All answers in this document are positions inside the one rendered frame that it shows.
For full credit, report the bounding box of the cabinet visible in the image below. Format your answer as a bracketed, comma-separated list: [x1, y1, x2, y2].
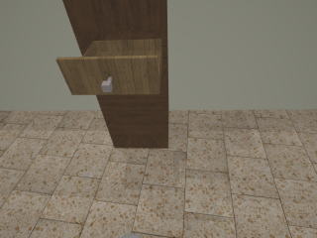
[62, 0, 169, 149]

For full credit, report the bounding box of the handle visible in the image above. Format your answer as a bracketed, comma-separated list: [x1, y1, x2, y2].
[101, 76, 113, 92]

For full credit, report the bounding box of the drawer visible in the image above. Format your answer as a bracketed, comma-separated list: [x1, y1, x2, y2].
[56, 39, 162, 95]

